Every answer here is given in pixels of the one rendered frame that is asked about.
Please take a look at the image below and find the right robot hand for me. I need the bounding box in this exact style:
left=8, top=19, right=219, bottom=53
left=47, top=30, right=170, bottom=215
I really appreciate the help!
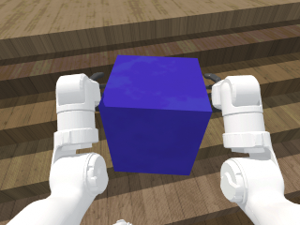
left=203, top=73, right=222, bottom=113

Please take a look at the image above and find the right robot upper arm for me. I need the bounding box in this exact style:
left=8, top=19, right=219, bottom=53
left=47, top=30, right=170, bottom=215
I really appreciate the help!
left=220, top=157, right=300, bottom=225

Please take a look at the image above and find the left robot upper arm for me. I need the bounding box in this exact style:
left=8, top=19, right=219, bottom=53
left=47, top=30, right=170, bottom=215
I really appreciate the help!
left=7, top=152, right=109, bottom=225

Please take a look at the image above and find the left robot forearm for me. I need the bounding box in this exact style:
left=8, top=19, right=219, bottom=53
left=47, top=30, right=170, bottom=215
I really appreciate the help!
left=49, top=73, right=101, bottom=188

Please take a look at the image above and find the carton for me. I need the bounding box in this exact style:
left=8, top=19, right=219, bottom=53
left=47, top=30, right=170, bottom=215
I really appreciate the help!
left=98, top=54, right=213, bottom=176

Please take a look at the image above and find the right robot forearm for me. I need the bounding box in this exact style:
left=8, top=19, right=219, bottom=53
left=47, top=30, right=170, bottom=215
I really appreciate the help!
left=211, top=75, right=285, bottom=189

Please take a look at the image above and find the left robot hand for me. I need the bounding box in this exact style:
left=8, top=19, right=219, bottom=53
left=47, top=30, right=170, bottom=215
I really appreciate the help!
left=89, top=72, right=107, bottom=112

